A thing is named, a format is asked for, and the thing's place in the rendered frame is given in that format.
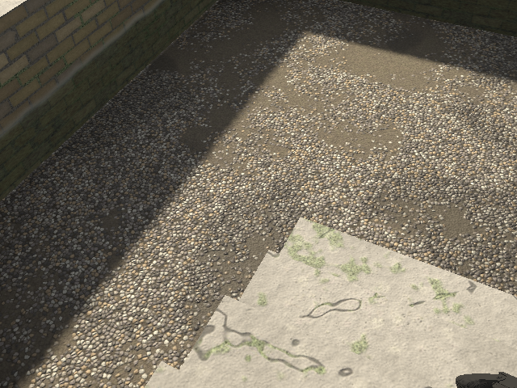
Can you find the robot right hand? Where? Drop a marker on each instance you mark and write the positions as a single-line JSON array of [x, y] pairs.
[[486, 380]]

